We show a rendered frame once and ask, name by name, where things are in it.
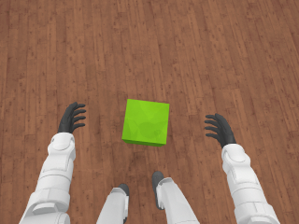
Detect left robot hand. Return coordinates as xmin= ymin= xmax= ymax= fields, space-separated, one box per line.
xmin=57 ymin=102 xmax=86 ymax=134

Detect robot left upper arm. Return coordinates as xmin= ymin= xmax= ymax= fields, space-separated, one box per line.
xmin=21 ymin=211 xmax=71 ymax=224

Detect right robot hand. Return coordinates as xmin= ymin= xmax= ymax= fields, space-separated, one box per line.
xmin=204 ymin=113 xmax=236 ymax=148

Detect robot foot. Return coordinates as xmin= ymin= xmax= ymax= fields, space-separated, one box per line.
xmin=118 ymin=184 xmax=130 ymax=224
xmin=151 ymin=171 xmax=165 ymax=210

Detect right robot foot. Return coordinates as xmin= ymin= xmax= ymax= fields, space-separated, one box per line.
xmin=151 ymin=171 xmax=165 ymax=210

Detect carton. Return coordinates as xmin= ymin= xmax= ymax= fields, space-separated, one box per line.
xmin=121 ymin=99 xmax=170 ymax=147

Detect left robot foot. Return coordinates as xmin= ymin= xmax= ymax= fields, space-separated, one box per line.
xmin=118 ymin=184 xmax=130 ymax=224

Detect robot left forearm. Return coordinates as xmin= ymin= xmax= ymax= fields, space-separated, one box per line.
xmin=19 ymin=133 xmax=76 ymax=224

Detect robot right forearm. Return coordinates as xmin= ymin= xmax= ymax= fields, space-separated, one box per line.
xmin=221 ymin=144 xmax=280 ymax=224

